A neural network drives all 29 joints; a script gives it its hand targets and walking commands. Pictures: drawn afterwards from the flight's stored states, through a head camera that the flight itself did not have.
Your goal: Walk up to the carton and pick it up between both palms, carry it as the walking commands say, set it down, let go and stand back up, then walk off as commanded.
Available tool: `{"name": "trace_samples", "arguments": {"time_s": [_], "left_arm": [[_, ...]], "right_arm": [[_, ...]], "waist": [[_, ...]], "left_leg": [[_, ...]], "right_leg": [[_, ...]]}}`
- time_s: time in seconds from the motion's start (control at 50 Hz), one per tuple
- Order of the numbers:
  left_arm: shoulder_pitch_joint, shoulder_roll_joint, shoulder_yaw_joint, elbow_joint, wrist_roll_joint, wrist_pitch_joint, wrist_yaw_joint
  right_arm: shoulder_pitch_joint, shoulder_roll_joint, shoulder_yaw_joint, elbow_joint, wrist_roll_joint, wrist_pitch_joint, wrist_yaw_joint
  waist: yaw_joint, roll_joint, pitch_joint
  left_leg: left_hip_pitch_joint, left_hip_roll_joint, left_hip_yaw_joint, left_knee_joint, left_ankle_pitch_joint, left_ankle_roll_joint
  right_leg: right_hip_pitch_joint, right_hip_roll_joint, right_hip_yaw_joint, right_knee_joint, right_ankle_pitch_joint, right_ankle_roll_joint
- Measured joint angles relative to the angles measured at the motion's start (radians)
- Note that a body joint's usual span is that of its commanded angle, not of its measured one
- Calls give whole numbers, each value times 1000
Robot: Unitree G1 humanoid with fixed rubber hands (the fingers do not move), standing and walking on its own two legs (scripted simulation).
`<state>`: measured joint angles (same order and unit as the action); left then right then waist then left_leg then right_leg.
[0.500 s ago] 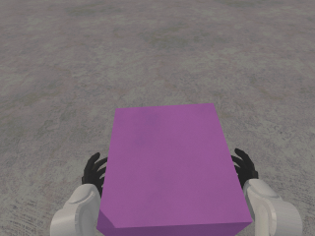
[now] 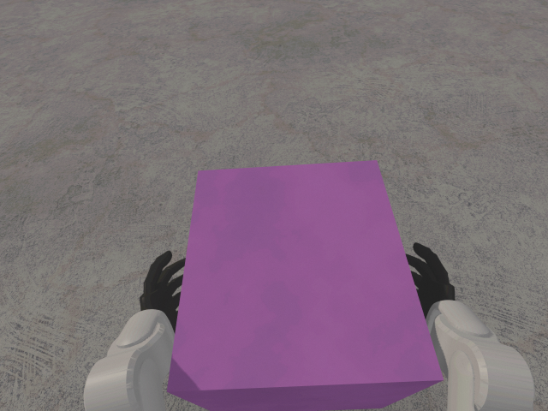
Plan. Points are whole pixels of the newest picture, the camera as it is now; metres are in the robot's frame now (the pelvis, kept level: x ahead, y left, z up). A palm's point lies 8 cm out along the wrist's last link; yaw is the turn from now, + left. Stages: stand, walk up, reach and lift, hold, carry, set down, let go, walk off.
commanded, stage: carry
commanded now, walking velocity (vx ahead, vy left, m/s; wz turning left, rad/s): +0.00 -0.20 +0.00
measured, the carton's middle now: (293, 294) +0.28 +0.00 +0.03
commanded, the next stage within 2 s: none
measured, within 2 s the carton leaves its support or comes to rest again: neither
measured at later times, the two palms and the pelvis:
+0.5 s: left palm (233, 400) +0.14 +0.07 +0.08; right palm (547, 369) +0.16 -0.27 +0.08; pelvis -0.08 -0.11 +0.00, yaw +2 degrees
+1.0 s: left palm out of the picture +0.09 -0.07 +0.07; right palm out of the picture +0.09 -0.41 +0.06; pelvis -0.14 -0.24 +0.00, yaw +2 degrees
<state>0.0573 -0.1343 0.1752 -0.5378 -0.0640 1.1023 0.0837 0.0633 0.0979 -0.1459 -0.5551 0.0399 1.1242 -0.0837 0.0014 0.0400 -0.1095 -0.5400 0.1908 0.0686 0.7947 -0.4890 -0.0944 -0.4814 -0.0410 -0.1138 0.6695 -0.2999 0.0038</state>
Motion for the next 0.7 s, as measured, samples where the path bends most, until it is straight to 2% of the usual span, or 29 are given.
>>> {"name": "trace_samples", "arguments": {"time_s": [0.04, 0.06, 0.08, 0.1, 0.14, 0.2, 0.22, 0.24, 0.26, 0.3, 0.32, 0.4, 0.46, 0.5, 0.52, 0.54, 0.56, 0.58, 0.6, 0.64, 0.66, 0.7], "left_arm": [[-3, 2, -10, 32, 8, 5, 3], [5, 1, -11, 36, 12, 8, 4], [18, 0, -11, 29, 15, 11, 5], [30, 1, -8, 17, 14, 12, 5], [43, 12, 9, 3, 4, 13, 1], [66, 6, 19, 14, 1, 14, -1], [70, 4, 21, 18, 4, 19, -1], [71, 1, 23, 22, 7, 25, -1], [71, 0, 23, 25, 11, 28, -3], [65, -7, 15, 43, 22, 28, -3], [58, -7, 6, 53, 28, 28, -3], [52, -4, 5, 41, 25, 14, -4], [53, -5, 29, 6, 14, 15, -6], [54, -5, 31, -6, 12, 14, -7], [57, -4, 29, -14, 13, 14, -8], [63, -4, 30, -28, 14, 15, -9], [62, 4, 32, -42, 10, 15, -10], [60, 14, 29, -42, 7, 13, -10], [56, 20, 23, -32, 5, 14, -10], [58, 14, 14, -16, 6, 25, -8], [65, 7, 10, -14, 9, 30, -8], [78, -5, 10, -18, 14, 33, -7]], "right_arm": [[12, -6, -1, 21, -4, 1, 0], [13, -3, -4, 30, -3, 6, 0], [12, 3, -8, 34, 1, 13, 0], [12, 14, -11, 34, 5, 14, -1], [16, 42, -6, 44, 1, -1, -3], [25, 39, 10, 62, -11, 8, -4], [28, 39, 11, 70, -12, 11, -3], [31, 39, 11, 75, -15, 14, -2], [34, 36, 13, 78, -17, 16, 0], [41, 17, 16, 84, -20, 14, 6], [41, 7, 16, 84, -21, 17, 7], [13, 5, 13, 70, -19, 26, 6], [-3, 31, 8, 68, -14, 12, 5], [2, 34, 9, 62, -10, 2, 5], [6, 33, 12, 59, -7, -2, 6], [5, 32, 16, 54, -4, -4, 6], [0, 36, 20, 50, -3, -8, 5], [0, 36, 25, 48, -6, -12, 4], [8, 36, 25, 47, -9, -14, 3], [37, 40, 15, 38, -12, -7, 3], [49, 42, 8, 31, -9, 2, 3], [51, 43, 0, 25, -4, 20, 3]], "waist": [[-9, -23, -9], [-14, -26, -7], [-21, -17, -7], [-31, -7, -10], [-37, -40, -3], [-24, -40, -14], [-17, -34, -19], [-8, -31, -24], [0, -37, -28], [1, -51, -43], [-3, -56, -44], [-17, -57, -17], [-16, -67, -11], [-14, -65, -13], [-8, -67, -17], [-4, -68, -17], [-14, -82, -8], [-27, -95, 4], [-34, -101, 12], [-28, -102, 11], [-19, -96, 4], [-8, -75, -8]], "left_leg": [[-8, -48, 33, 52, -70, 5], [15, -65, 52, 23, -21, 9], [42, -72, 63, -31, 98, 17], [55, -71, 61, -62, 176, 49], [54, -74, 71, -41, 162, 69], [53, -44, 64, -23, 138, 45], [56, -32, 61, -25, 142, 34], [60, -24, 60, -32, 148, 25], [61, -24, 59, -30, 129, 19], [27, -42, 45, 28, -13, 6], [2, -54, 38, 78, -53, 3], [-45, -85, 32, 229, -29, 1], [-14, -110, 44, 215, -4, 5], [49, -117, 71, 111, -18, 5], [102, -118, 100, 10, -42, 11], [172, -118, 140, -130, -31, 30], [188, -125, 151, -195, 74, 59], [179, -130, 147, -187, 127, 86], [175, -132, 138, -171, 145, 98], [178, -124, 129, -173, 154, 94], [180, -114, 130, -182, 159, 86], [176, -86, 131, -191, 169, 66]], "right_leg": [[-15, -17, 1, 20, -13, -13], [-16, -16, 3, 28, -16, -18], [-20, -6, -2, 39, -18, -22], [-29, 4, -9, 56, -23, -26], [-48, -3, 1, 102, -39, -33], [-56, 16, -11, 138, -126, -14], [-51, 21, -25, 129, -114, -12], [-45, 20, -39, 112, -70, -22], [-40, 16, -49, 92, 3, -50], [-48, 9, -65, 84, 8, -106], [-49, 4, -78, 74, 3, -120], [-38, 15, -119, -13, 58, -143], [-39, 36, -129, -81, 109, -155], [-37, 54, -146, -126, 136, -131], [-39, 64, -150, -143, 147, -90], [-55, 72, -151, -134, 148, -7], [-82, 59, -143, -70, 104, 72], [-110, 46, -106, 39, 14, 107], [-134, 40, -55, 163, -64, 111], [-164, 23, 32, 353, -113, 96], [-166, 6, 55, 388, -109, 86], [-133, -33, 77, 340, -104, 76]]}}
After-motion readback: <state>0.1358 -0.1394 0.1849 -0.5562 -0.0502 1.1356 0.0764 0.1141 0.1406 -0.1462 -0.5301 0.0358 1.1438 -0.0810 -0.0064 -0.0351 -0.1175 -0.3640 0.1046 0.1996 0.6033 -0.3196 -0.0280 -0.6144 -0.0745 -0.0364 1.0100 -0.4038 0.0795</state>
